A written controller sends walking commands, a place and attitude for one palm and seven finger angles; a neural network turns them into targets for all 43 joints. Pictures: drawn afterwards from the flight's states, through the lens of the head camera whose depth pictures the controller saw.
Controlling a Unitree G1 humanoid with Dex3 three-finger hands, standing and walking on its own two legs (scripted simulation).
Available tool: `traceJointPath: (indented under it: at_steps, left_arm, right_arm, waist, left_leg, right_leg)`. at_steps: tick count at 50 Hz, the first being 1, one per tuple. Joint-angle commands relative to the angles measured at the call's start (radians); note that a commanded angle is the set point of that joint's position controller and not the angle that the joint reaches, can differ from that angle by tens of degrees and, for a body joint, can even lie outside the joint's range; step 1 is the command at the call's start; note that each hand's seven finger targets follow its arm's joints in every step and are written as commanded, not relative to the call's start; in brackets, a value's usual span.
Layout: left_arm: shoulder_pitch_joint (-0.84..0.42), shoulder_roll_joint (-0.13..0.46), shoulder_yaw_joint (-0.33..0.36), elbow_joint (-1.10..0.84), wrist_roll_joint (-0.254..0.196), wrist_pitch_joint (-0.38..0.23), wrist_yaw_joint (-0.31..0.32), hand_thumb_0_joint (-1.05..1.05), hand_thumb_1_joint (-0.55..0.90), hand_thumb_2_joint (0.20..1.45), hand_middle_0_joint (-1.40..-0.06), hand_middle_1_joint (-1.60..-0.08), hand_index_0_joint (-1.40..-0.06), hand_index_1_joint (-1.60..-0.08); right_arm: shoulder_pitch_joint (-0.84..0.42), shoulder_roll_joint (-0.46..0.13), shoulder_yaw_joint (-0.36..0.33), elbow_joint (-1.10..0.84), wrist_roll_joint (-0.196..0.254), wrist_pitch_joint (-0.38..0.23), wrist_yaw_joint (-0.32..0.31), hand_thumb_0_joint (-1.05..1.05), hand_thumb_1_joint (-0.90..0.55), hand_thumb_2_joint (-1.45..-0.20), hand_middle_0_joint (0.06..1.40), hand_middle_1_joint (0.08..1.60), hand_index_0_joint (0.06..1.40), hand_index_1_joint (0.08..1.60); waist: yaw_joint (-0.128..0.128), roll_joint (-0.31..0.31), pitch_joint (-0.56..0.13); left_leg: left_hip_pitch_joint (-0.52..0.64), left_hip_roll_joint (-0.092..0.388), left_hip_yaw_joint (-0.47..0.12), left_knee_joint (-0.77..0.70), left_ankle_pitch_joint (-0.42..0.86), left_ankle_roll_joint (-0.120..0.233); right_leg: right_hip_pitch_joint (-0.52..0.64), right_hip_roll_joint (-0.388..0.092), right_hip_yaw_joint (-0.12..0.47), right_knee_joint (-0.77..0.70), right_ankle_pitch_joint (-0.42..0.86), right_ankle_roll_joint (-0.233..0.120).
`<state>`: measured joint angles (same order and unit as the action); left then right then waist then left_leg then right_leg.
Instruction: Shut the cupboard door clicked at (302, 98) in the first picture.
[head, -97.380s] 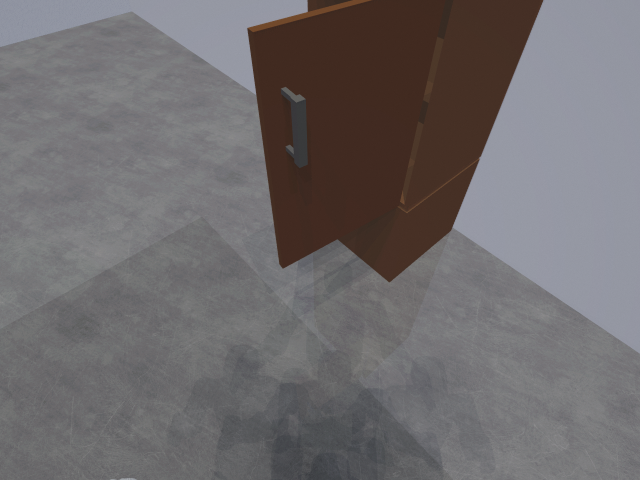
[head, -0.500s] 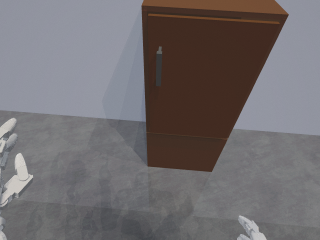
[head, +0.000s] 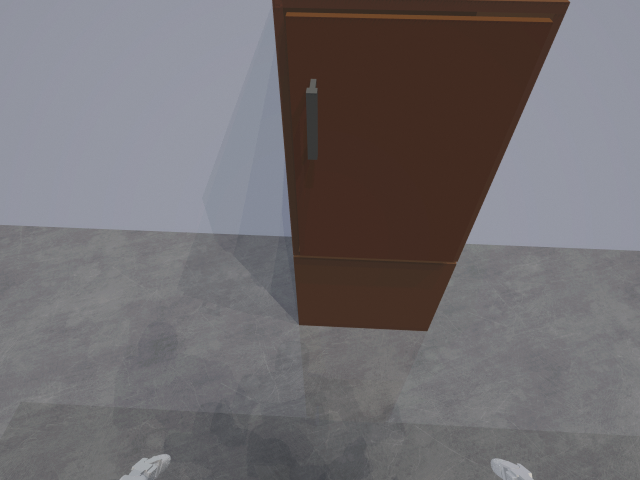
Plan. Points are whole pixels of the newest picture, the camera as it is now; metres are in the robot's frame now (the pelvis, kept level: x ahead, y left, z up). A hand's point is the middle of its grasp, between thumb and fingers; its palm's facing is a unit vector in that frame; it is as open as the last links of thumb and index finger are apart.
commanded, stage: let the arm hang, fingers relaxed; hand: left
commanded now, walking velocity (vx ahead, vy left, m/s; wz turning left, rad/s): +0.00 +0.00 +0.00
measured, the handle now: (313, 120) +0.69 +0.04 +0.09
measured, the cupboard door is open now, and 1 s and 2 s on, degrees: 0 0 0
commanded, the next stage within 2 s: look to check the result in 0.86 s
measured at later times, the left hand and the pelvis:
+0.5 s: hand out of the picture -0.05 +0.18 -0.16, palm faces +0.03 -0.97 -0.22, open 7.4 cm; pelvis +0.01 +0.00 +0.01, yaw +0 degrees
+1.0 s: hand out of the picture +0.01 +0.16 -0.17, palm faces +0.03 -0.98 -0.17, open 7.4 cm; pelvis +0.02 +0.00 +0.01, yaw -1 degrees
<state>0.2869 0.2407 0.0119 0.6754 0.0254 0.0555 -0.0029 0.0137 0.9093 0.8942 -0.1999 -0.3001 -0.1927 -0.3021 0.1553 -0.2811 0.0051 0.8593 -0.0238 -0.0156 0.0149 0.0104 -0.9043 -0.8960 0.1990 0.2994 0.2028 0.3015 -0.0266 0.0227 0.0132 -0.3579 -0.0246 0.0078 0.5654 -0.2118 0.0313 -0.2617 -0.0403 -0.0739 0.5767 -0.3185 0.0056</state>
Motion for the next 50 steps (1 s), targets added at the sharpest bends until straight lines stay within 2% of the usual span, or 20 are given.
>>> traceJointPath:
  at_steps: [1, 3, 5, 8, 10, 11, 15, 19, 25, 30, 35, 43, 46, 50]
  left_arm:
    - [-0.025, 0.142, 0.028, 0.046, -0.005, -0.042, 0.017, 0.0, 0.9, 0.9, -0.2, -0.3, -0.2, -0.3]
    - [0.021, 0.119, 0.026, 0.141, -0.01, -0.042, 0.02, 0.0, 0.9, 0.9, -0.2, -0.3, -0.2, -0.3]
    - [0.055, 0.09, 0.032, 0.219, -0.013, -0.045, 0.021, 0.0, 0.9, 0.9, -0.2, -0.3, -0.2, -0.3]
    - [0.081, 0.074, 0.025, 0.302, -0.015, -0.048, 0.02, 0.0, 0.9, 0.9, -0.2, -0.3, -0.2, -0.3]
    - [0.09, 0.056, 0.021, 0.344, -0.015, -0.051, 0.02, 0.0, 0.9, 0.9, -0.2, -0.3, -0.2, -0.3]
    - [0.094, 0.057, 0.02, 0.359, -0.014, -0.052, 0.021, 0.0, 0.9, 0.9, -0.2, -0.3, -0.2, -0.3]
    - [0.105, 0.021, 0.014, 0.414, -0.014, -0.051, 0.024, 0.0, 0.9, 0.9, -0.2, -0.3, -0.2, -0.3]
    - [0.122, 0.004, 0.011, 0.443, -0.014, -0.053, 0.029, 0.0, 0.9, 0.9, -0.2, -0.3, -0.2, -0.3]
    - [0.13, -0.006, 0.012, 0.456, -0.014, -0.053, 0.034, 0.0, 0.9, 0.9, -0.2, -0.3, -0.2, -0.3]
    - [0.122, -0.008, 0.013, 0.455, -0.014, -0.054, 0.035, 0.0, 0.9, 0.9, -0.2, -0.3, -0.2, -0.3]
    - [0.111, -0.01, 0.018, 0.45, -0.014, -0.057, 0.036, 0.0, 0.9, 0.9, -0.2, -0.3, -0.2, -0.3]
    - [0.099, -0.016, 0.019, 0.452, -0.015, -0.057, 0.036, 0.0, 0.9, 0.9, -0.2, -0.3, -0.2, -0.3]
    - [0.107, -0.011, 0.02, 0.452, -0.015, -0.061, 0.036, 0.0, 0.9, 0.9, -0.2, -0.3, -0.2, -0.3]
    - [0.104, -0.021, 0.019, 0.456, -0.016, -0.061, 0.037, 0.0, 0.9, 0.9, -0.2, -0.3, -0.2, -0.3]
  right_arm:
    - [0.019, -0.09, -0.014, -0.026, -0.003, 0.012, -0.017, 0.0, -0.9, -0.9, 0.2, 0.3, 0.2, 0.3]
    - [0.013, -0.069, -0.01, 0.011, -0.001, 0.015, -0.024, 0.0, -0.9, -0.9, 0.2, 0.3, 0.2, 0.3]
    - [0.031, -0.046, -0.01, 0.043, -0.001, 0.018, -0.034, 0.0, -0.9, -0.9, 0.2, 0.3, 0.2, 0.3]
    - [0.078, -0.028, -0.012, 0.085, 0.006, 0.023, -0.043, 0.0, -0.9, -0.9, 0.2, 0.3, 0.2, 0.3]
    - [0.104, -0.02, -0.015, 0.11, 0.007, 0.026, -0.047, 0.0, -0.9, -0.9, 0.2, 0.3, 0.2, 0.3]
    - [0.117, -0.024, -0.016, 0.116, 0.01, 0.029, -0.047, 0.0, -0.9, -0.9, 0.2, 0.3, 0.2, 0.3]
    - [0.162, -0.003, -0.019, 0.158, 0.01, 0.031, -0.051, 0.0, -0.9, -0.9, 0.2, 0.3, 0.2, 0.3]
    - [0.179, 0.011, -0.019, 0.187, 0.009, 0.032, -0.051, 0.0, -0.9, -0.9, 0.2, 0.3, 0.2, 0.3]
    - [0.184, 0.031, -0.014, 0.218, 0.008, 0.024, -0.052, 0.0, -0.9, -0.9, 0.2, 0.3, 0.2, 0.3]
    - [0.183, 0.046, -0.012, 0.231, 0.007, 0.021, -0.052, 0.0, -0.9, -0.9, 0.2, 0.3, 0.2, 0.3]
    - [0.184, 0.052, -0.011, 0.234, 0.007, 0.016, -0.054, 0.0, -0.9, -0.9, 0.2, 0.3, 0.2, 0.3]
    - [0.181, 0.055, -0.011, 0.237, 0.007, 0.015, -0.057, 0.0, -0.9, -0.9, 0.2, 0.3, 0.2, 0.3]
    - [0.181, 0.048, -0.012, 0.234, 0.011, 0.013, -0.058, 0.0, -0.9, -0.9, 0.2, 0.3, 0.2, 0.3]
    - [0.183, 0.046, -0.012, 0.24, 0.009, 0.011, -0.059, 0.0, -0.9, -0.9, 0.2, 0.3, 0.2, 0.3]
  waist:
    - [0.011, 0.01, -0.035]
    - [0.03, 0.135, -0.022]
    - [0.036, 0.203, -0.023]
    - [0.031, 0.18, -0.021]
    - [0.025, 0.137, -0.003]
    - [0.023, 0.086, 0.018]
    - [0.015, -0.018, 0.058]
    - [0.015, -0.078, 0.079]
    - [0.024, -0.064, 0.089]
    - [0.025, -0.022, 0.098]
    - [0.027, 0.003, 0.079]
    - [0.026, 0.012, 0.088]
    - [0.027, -0.016, 0.068]
    - [0.023, -0.019, 0.049]
  left_leg:
    - [0.102, 0.087, -0.131, -0.101, 0.139, 0.003]
    - [0.046, 0.093, -0.141, -0.158, 0.069, 0.008]
    - [0.031, 0.09, -0.141, -0.181, 0.013, 0.005]
    - [0.053, 0.093, -0.14, -0.186, -0.001, 0.002]
    - [0.068, 0.093, -0.136, -0.193, -0.028, 0.0]
    - [0.079, 0.096, -0.136, -0.192, -0.03, 0.0]
    - [0.096, 0.099, -0.132, -0.211, -0.058, 0.004]
    - [0.114, 0.096, -0.112, -0.209, -0.048, 0.005]
    - [0.101, 0.101, -0.117, -0.232, -0.015, 0.011]
    - [0.099, 0.094, -0.103, -0.228, 0.015, 0.007]
    - [0.098, 0.096, -0.102, -0.225, 0.058, 0.006]
    - [0.11, 0.097, -0.098, -0.22, 0.083, 0.002]
    - [0.133, 0.101, -0.094, -0.209, 0.125, 0.004]
    - [0.151, 0.102, -0.097, -0.206, 0.151, 0.006]
  right_leg:
    - [-0.018, -0.078, 0.11, -0.163, -0.001, -0.059]
    - [0.058, -0.064, 0.104, -0.171, 0.008, -0.046]
    - [0.099, -0.059, 0.101, -0.189, 0.021, -0.051]
    - [0.11, -0.06, 0.097, -0.221, 0.033, -0.052]
    - [0.092, -0.062, 0.096, -0.243, 0.011, -0.055]
    - [0.071, -0.059, 0.091, -0.254, -0.004, -0.054]
    - [0.032, -0.06, 0.087, -0.269, -0.038, -0.05]
    - [0.002, -0.062, 0.089, -0.276, -0.061, -0.047]
    - [0.026, -0.055, 0.09, -0.252, -0.011, -0.041]
    - [0.034, -0.059, 0.095, -0.253, 0.009, -0.041]
    - [0.066, -0.06, 0.091, -0.248, 0.053, -0.04]
    - [0.075, -0.062, 0.085, -0.256, 0.072, -0.039]
    - [0.085, -0.061, 0.085, -0.262, 0.095, -0.039]
    - [0.096, -0.064, 0.084, -0.257, 0.112, -0.036]
